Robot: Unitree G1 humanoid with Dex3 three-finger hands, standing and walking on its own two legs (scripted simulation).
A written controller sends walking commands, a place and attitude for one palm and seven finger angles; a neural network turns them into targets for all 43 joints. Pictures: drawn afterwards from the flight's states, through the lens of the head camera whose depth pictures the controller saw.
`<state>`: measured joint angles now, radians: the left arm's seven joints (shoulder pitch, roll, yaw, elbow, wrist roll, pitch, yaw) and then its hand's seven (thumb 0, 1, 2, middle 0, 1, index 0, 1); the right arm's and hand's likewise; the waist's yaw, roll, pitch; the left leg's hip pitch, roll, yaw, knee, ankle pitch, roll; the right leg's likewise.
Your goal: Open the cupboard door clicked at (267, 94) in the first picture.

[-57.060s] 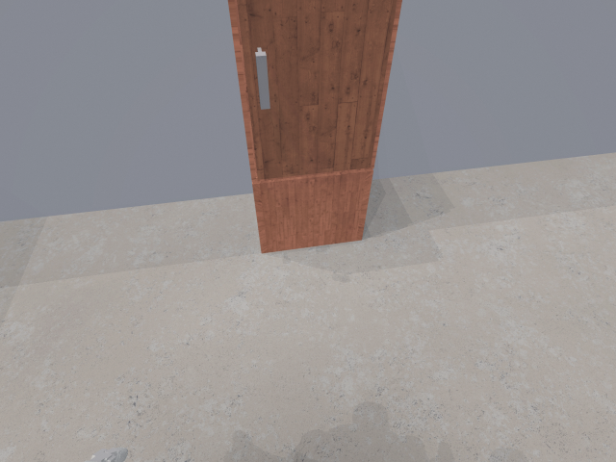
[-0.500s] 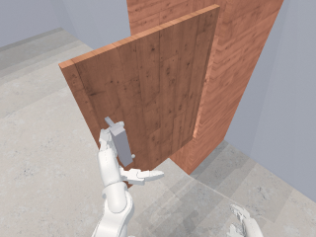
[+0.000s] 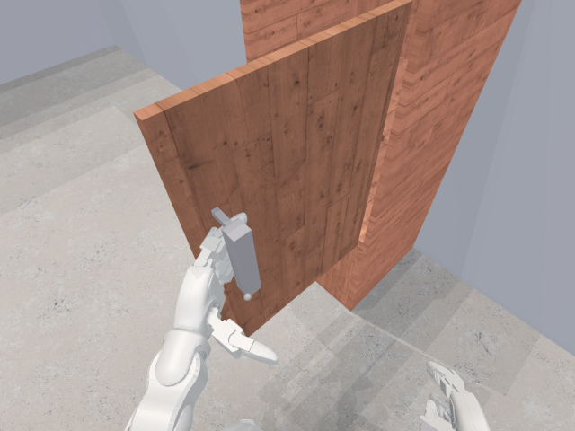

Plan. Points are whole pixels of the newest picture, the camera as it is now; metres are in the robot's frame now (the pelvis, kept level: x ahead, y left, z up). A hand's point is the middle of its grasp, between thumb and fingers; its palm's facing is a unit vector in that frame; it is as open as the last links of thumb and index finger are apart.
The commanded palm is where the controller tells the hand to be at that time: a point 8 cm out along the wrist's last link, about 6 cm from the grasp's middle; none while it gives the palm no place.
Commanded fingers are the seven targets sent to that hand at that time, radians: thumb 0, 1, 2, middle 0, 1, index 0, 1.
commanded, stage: slide the hand sideways off the handle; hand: left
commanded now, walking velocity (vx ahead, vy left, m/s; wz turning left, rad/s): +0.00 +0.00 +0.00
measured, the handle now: (234, 252) +0.34 +0.10 +0.07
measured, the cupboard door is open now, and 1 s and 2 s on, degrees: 88 87 87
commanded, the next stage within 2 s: draw the hand back to the body in 0.90 s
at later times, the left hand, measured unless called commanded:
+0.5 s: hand (211, 327) +0.23 +0.11 +0.06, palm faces -0.02 -1.00 -0.02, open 16.1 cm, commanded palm +0.21 +0.18 +0.07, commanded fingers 0.00 -0.50 0.30 -0.15 -0.30 -0.15 -0.30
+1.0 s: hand (162, 355) +0.20 +0.16 +0.06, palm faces -0.01 -1.00 -0.01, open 16.3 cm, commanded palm +0.18 +0.22 +0.07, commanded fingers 0.00 -0.50 0.30 -0.15 -0.30 -0.15 -0.30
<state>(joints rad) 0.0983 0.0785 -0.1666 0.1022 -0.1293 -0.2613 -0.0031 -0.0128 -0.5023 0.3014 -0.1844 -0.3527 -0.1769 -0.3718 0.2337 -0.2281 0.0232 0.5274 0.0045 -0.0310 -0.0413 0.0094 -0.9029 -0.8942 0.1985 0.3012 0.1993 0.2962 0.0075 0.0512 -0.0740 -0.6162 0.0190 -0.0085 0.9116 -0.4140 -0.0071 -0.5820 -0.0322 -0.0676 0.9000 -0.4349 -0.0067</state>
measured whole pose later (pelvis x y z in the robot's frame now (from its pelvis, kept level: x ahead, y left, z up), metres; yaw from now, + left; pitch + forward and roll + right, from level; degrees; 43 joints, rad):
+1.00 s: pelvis +0.01 +0.00 -0.02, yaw +0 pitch +10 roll -2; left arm 0.55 0.20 0.09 -0.23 -0.28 -0.32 -0.24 -0.01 -0.50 0.30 -0.15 -0.30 -0.15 -0.31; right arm 0.25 -0.23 0.00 0.45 0.02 -0.10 -0.07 0.01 -0.90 -0.89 0.20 0.30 0.20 0.30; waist 0.02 0.05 -0.12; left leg -0.74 0.03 -0.04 1.06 -0.50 -0.01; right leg -0.68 -0.02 -0.09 1.01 -0.51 -0.01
